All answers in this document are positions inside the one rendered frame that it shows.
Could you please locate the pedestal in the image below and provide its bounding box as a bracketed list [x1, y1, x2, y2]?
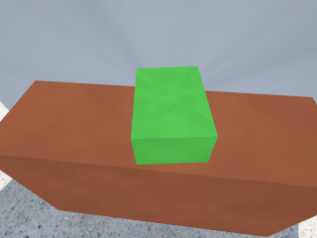
[0, 80, 317, 237]

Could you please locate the carton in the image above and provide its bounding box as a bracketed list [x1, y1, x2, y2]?
[131, 66, 218, 165]

